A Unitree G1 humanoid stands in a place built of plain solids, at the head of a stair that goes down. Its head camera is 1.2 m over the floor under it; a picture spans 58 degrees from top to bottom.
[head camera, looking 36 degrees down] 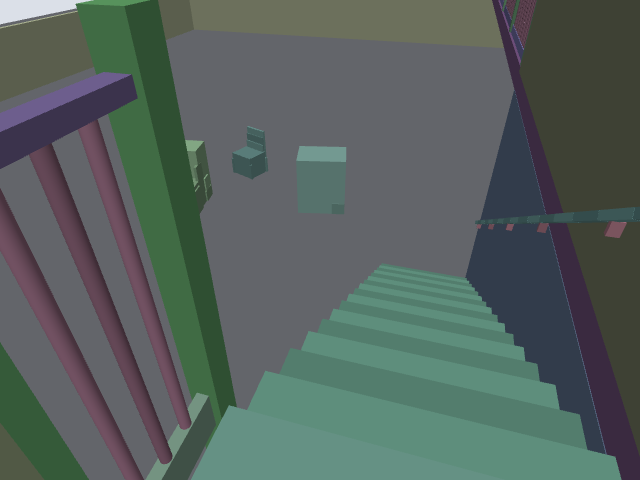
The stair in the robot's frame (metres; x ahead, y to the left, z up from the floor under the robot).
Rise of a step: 0.17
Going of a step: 0.27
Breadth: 1.20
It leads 16 degrees to the right of straight ahead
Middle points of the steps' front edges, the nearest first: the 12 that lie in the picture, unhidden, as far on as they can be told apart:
0.62 -0.29 0.00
0.88 -0.37 -0.17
1.13 -0.44 -0.35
1.39 -0.52 -0.52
1.65 -0.59 -0.70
1.91 -0.66 -0.87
2.17 -0.74 -1.05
2.43 -0.81 -1.22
2.69 -0.89 -1.40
2.94 -0.96 -1.57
3.20 -1.03 -1.75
3.46 -1.11 -1.92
